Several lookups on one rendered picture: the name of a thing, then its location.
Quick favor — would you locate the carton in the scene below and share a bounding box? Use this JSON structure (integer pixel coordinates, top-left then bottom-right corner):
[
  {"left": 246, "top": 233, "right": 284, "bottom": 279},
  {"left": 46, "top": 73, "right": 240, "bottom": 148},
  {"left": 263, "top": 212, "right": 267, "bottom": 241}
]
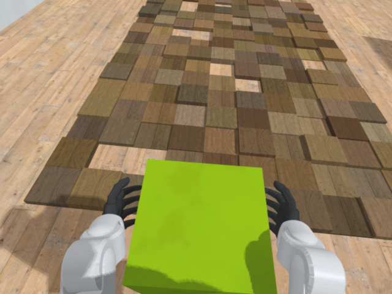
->
[{"left": 122, "top": 159, "right": 277, "bottom": 294}]

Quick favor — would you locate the robot right forearm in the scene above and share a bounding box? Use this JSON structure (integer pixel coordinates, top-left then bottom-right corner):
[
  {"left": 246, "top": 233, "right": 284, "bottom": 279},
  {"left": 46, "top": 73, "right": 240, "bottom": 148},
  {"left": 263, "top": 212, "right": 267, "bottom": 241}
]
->
[{"left": 276, "top": 220, "right": 346, "bottom": 294}]

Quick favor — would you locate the robot left forearm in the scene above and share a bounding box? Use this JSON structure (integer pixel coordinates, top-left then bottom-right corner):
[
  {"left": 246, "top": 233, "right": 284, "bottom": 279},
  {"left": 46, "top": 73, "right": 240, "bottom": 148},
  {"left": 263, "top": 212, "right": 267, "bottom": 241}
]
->
[{"left": 60, "top": 214, "right": 126, "bottom": 294}]

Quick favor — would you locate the robot right hand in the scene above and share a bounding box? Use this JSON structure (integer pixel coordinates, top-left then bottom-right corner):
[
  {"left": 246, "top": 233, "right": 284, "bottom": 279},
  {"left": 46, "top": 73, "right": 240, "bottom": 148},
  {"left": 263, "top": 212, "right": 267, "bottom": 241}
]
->
[{"left": 265, "top": 181, "right": 300, "bottom": 237}]

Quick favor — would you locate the robot left hand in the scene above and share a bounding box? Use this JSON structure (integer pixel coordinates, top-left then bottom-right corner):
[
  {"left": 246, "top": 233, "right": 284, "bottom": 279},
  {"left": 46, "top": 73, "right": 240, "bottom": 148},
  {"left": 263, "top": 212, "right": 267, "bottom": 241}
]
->
[{"left": 102, "top": 177, "right": 142, "bottom": 229}]

